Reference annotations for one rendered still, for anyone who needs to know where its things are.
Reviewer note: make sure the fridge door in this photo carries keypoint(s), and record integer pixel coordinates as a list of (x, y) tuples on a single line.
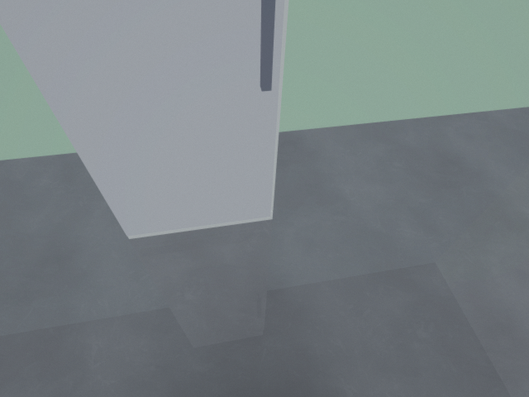
[(161, 99)]

